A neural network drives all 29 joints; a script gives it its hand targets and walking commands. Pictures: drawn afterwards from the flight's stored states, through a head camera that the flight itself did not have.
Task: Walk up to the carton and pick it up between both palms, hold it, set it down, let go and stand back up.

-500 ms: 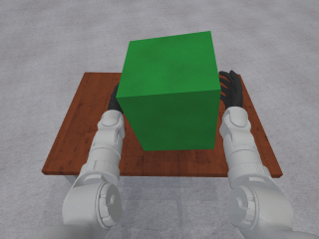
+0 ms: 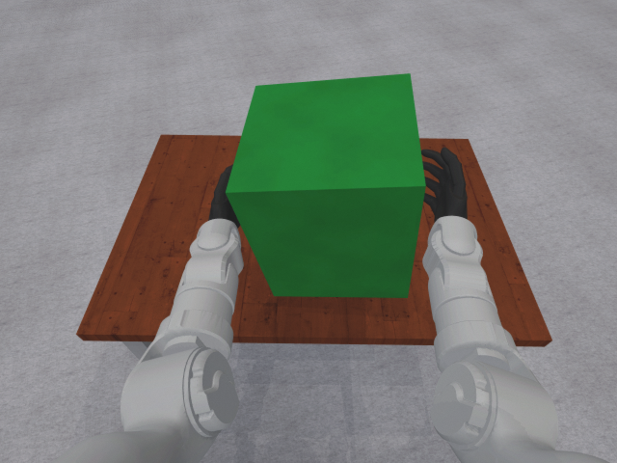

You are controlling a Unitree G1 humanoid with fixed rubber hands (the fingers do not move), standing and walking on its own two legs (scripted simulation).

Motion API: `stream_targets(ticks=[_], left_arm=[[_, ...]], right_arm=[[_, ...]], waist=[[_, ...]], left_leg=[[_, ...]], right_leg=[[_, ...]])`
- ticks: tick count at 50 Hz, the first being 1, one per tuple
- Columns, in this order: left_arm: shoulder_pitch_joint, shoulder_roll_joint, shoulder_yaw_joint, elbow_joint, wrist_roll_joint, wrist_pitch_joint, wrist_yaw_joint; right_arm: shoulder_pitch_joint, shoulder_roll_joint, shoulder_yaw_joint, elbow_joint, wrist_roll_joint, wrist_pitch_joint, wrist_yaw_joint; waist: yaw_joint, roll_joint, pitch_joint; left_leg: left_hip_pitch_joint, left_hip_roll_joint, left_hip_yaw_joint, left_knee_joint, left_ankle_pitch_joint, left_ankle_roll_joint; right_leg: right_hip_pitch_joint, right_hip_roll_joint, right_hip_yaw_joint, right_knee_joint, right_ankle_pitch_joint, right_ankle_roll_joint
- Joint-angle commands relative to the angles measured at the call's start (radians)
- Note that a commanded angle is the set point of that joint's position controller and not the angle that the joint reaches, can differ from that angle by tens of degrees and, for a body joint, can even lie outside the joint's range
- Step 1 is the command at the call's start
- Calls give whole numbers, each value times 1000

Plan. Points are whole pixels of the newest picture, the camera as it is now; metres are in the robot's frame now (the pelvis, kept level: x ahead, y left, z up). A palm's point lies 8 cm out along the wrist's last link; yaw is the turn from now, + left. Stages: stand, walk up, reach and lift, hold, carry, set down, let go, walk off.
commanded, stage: set down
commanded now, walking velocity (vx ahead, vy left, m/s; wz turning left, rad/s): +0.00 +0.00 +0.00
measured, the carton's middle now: (335, 196) +0.46 -0.02 +0.08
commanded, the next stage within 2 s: none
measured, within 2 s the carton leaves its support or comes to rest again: neither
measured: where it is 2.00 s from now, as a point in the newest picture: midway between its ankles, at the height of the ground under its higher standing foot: outside the picture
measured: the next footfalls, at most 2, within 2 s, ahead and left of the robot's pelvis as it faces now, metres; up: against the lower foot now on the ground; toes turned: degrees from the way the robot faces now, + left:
none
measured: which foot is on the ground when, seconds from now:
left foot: down 0.00-1.00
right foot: down 0.00-1.00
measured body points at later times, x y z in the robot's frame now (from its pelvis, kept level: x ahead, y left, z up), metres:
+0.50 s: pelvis +0.02 +0.00 +0.00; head +0.06 +0.01 +0.45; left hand +0.44 +0.14 +0.06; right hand +0.43 -0.17 +0.08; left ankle +0.00 +0.13 -0.74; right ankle -0.01 -0.12 -0.74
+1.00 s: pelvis +0.03 +0.00 +0.00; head +0.10 +0.01 +0.44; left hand +0.46 +0.14 +0.04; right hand +0.44 -0.17 +0.05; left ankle +0.00 +0.13 -0.74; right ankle -0.01 -0.12 -0.74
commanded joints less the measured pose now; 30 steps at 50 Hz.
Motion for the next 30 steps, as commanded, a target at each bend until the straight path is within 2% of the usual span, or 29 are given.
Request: stream_targets(ticks=[1, 2, 3, 4, 6, 7, 8, 9, 10, 11, 12, 13, 14, 16, 17, 18, 19, 20, 23, 25, 27, 29, 30], left_arm=[[-702, -364, -214, -73, 87, -102, -150], [-690, -342, -200, -62, 87, -101, -157], [-691, -344, -201, -53, 88, -102, -159], [-735, -355, -221, -76, 79, -102, -157], [-740, -322, -206, -38, 90, -99, -158], [-733, -316, -195, -29, 90, -108, -161], [-728, -345, -206, -63, 86, -113, -156], [-723, -319, -194, -27, 99, -123, -157], [-718, -321, -180, -20, 105, -128, -157], [-731, -328, -194, -56, 94, -137, -155], [-724, -335, -174, -52, 115, -137, -149], [-705, -319, -171, -33, 119, -137, -150], [-716, -327, -187, -38, 115, -139, -155], [-677, -326, -170, -30, 119, -140, -155], [-661, -321, -163, -13, 118, -143, -158], [-678, -326, -185, -11, 108, -139, -157], [-703, -312, -178, -19, 118, -143, -155], [-684, -322, -182, -14, 114, -143, -154], [-675, -293, -126, 5, 133, -150, -156], [-687, -315, -148, -1, 134, -150, -157], [-664, -301, -138, 0, 147, -149, -157], [-672, -319, -163, -2, 128, -161, -151], [-685, -329, -147, -3, 143, -161, -149]], right_arm=[[-511, 547, 223, 6, -187, -27, 152], [-501, 549, 222, 0, -198, -29, 146], [-498, 542, 212, -22, -213, -23, 144], [-527, 524, 187, -19, -211, -26, 151], [-500, 519, 155, 10, -225, -12, 153], [-526, 528, 166, -22, -215, -22, 157], [-533, 540, 185, -45, -210, -33, 159], [-512, 531, 178, -13, -225, -37, 153], [-559, 541, 163, -45, -225, -41, 158], [-521, 543, 179, -27, -237, -47, 157], [-519, 531, 161, -14, -242, -48, 161], [-526, 539, 162, -35, -241, -51, 163], [-542, 536, 143, -44, -243, -56, 158], [-509, 554, 167, -37, -244, -54, 155], [-476, 545, 163, -7, -251, -49, 153], [-488, 518, 140, -37, -260, -51, 152], [-520, 538, 142, -36, -250, -54, 153], [-494, 529, 139, -19, -257, -51, 153], [-497, 535, 126, -31, -267, -44, 161], [-490, 542, 114, -31, -277, -50, 156], [-481, 520, 98, -26, -284, -51, 160], [-497, 533, 108, -19, -279, -66, 162], [-488, 533, 94, -21, -284, -66, 163]], waist=[[-7, -26, -579], [-5, -58, -564], [-23, -62, -584], [-37, -14, -609], [-35, -18, -571], [-13, -25, -551], [-7, -21, -616], [-19, -11, -618], [4, -35, -625], [-17, -44, -643], [-4, -28, -615], [9, -35, -644], [-15, -13, -658], [0, -34, -635], [-11, -57, -596], [-31, -30, -632], [-22, -13, -634], [-28, -22, -638], [-7, -60, -581], [-30, -31, -632], [-24, -33, -624], [-32, -25, -630], [-23, -8, -644]], left_leg=[[-23, -40, 155, -121, 147, 24], [-48, -43, 157, -127, 119, 34], [-41, -43, 149, -143, 111, 36], [-25, -37, 142, -138, 95, 25], [-5, -36, 148, -136, 69, 30], [-42, -41, 156, -136, 69, 31], [-30, -38, 154, -122, 138, 27], [-49, -41, 153, -119, 129, 30], [-53, -39, 159, -127, 122, 34], [-52, -42, 155, -117, 134, 35], [-41, -35, 153, -118, 153, 25], [-72, -42, 163, -113, 159, 31], [-83, -42, 161, -121, 155, 26], [-92, -46, 163, -109, 175, 32], [-103, -43, 156, -117, 169, 40], [-104, -40, 154, -113, 167, 28], [-100, -35, 147, -122, 172, 29], [-92, -38, 152, -116, 154, 33], [-107, -35, 162, -123, 154, 41], [-130, -35, 154, -118, 176, 36], [-113, -36, 156, -114, 188, 34], [-81, -30, 150, -93, 244, 25], [-77, -31, 154, -93, 240, 23]], right_leg=[[298, -16, -84, -21, 530, 96], [321, -20, -82, -18, 540, 102], [341, -22, -86, -29, 524, 98], [289, -17, -92, -32, 470, 90], [242, -15, -99, -47, 406, 94], [261, -20, -87, -38, 441, 95], [271, -14, -88, -24, 518, 96], [284, -25, -89, -18, 535, 97], [290, -26, -84, -18, 535, 101], [303, -21, -87, -8, 553, 100], [300, -19, -93, -12, 548, 95], [312, -24, -81, -4, 582, 104], [314, -26, -83, -6, 591, 101], [316, -28, -74, 7, 658, 111], [346, -31, -72, 8, 651, 111], [317, -26, -85, 3, 637, 106], [325, -22, -85, 13, 629, 102], [304, -26, -85, -1, 599, 104], [316, -27, -79, 2, 616, 112], [338, -26, -85, 18, 651, 108], [311, -25, -84, 4, 653, 107], [266, -18, -98, 17, 680, 104], [281, -21, -92, 10, 663, 97]])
